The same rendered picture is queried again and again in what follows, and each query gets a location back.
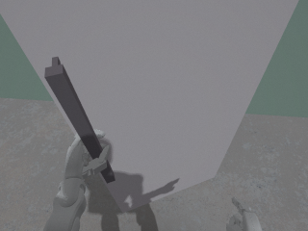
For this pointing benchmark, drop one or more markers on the robot right hand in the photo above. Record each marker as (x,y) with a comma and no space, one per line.
(248,221)

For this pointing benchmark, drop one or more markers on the robot left hand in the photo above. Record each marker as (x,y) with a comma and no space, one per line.
(76,159)

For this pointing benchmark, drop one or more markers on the fridge door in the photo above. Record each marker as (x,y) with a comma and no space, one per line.
(168,81)

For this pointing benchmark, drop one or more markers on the left robot forearm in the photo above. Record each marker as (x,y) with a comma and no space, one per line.
(68,205)

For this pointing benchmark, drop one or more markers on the handle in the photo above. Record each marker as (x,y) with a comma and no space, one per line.
(61,85)

